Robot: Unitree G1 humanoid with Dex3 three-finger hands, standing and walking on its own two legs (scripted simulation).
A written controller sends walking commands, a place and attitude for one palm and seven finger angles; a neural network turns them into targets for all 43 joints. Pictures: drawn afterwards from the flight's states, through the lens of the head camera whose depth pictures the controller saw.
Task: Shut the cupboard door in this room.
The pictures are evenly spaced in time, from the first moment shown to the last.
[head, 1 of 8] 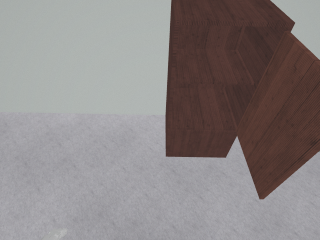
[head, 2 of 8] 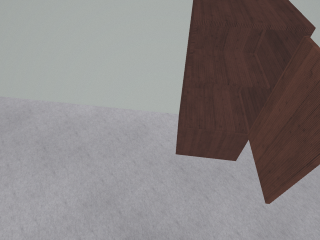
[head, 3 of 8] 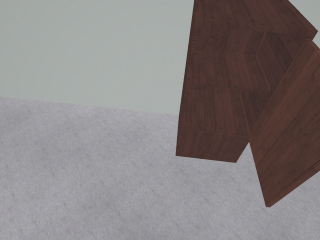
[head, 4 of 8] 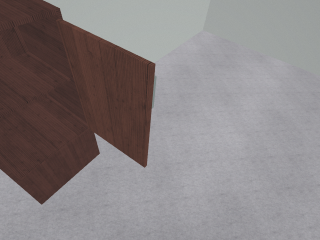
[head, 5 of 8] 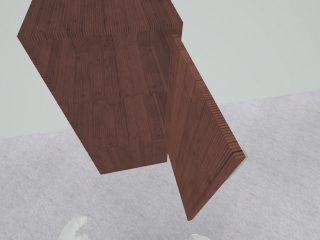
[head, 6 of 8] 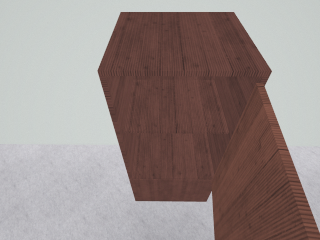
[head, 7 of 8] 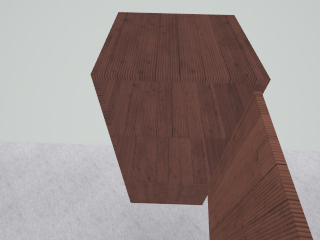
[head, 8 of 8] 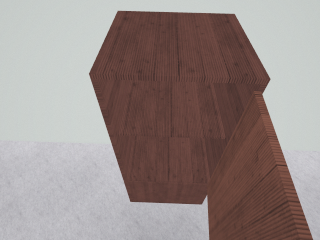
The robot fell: no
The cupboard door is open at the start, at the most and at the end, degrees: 92 92 85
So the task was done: no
